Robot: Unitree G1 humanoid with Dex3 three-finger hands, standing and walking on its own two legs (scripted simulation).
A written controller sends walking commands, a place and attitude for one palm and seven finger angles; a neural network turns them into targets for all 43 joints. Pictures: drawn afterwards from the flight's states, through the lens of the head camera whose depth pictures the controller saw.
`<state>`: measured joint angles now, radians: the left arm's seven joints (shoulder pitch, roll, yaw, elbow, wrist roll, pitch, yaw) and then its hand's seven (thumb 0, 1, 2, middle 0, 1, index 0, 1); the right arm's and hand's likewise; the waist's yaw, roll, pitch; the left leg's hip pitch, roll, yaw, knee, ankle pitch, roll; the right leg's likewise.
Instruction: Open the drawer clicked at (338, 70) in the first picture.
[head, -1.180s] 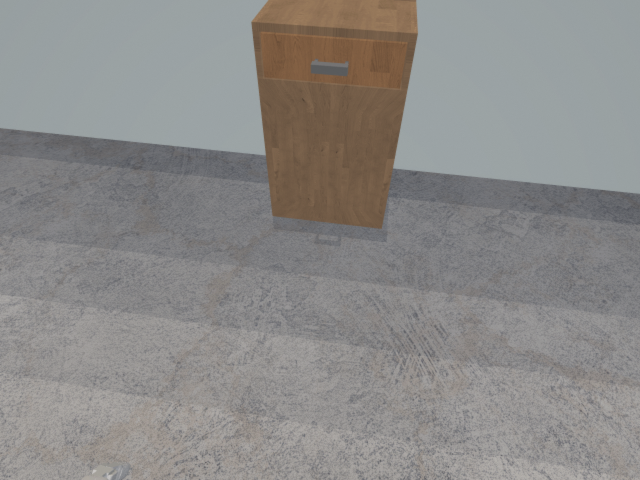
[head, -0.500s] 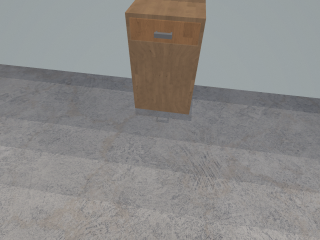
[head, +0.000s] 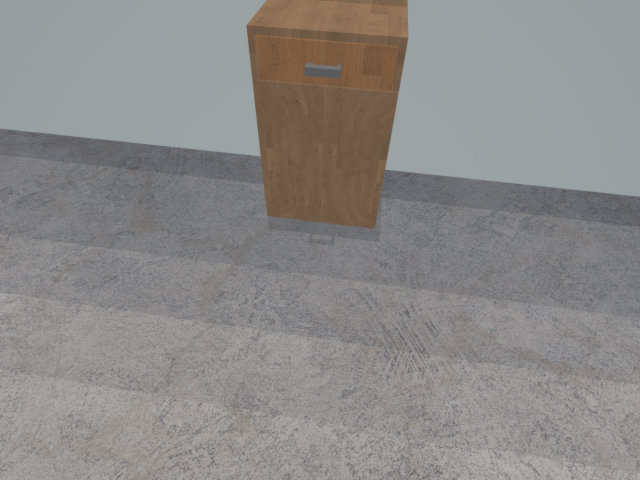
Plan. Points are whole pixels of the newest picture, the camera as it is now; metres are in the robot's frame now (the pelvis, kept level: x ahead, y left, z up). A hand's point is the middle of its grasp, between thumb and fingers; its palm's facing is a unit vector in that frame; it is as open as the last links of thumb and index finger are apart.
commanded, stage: look at it before walking up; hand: left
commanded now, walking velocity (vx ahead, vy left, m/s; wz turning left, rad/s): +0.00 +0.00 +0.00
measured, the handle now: (323, 68) +1.29 +0.06 -0.05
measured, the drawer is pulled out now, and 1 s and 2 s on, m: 0.00 0.00 0.00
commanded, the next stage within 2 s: walk to a spot facing it in 0.26 s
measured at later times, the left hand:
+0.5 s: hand out of the picture +0.06 +0.24 -0.16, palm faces -0.01 -0.95 -0.31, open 7.4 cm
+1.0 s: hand out of the picture +0.16 +0.12 -0.18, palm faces -0.03 -0.98 -0.19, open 7.4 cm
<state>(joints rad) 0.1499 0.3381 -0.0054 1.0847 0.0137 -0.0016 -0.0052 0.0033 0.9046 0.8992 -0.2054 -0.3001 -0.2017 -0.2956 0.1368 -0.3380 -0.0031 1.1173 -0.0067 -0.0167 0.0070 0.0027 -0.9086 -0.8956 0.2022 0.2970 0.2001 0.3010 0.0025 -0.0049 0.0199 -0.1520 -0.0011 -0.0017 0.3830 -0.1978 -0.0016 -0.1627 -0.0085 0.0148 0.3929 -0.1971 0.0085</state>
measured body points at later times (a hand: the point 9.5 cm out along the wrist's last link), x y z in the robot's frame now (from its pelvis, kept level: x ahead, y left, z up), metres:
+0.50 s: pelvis +0.02 +0.00 +0.00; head +0.00 +0.00 +0.45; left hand +0.07 +0.29 -0.14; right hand +0.08 -0.28 -0.14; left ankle +0.01 +0.12 -0.74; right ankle +0.01 -0.12 -0.74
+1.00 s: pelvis +0.16 -0.05 -0.01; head +0.16 -0.06 +0.44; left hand +0.16 +0.17 -0.16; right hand +0.10 -0.28 -0.17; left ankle +0.14 +0.08 -0.66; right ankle +0.12 -0.12 -0.74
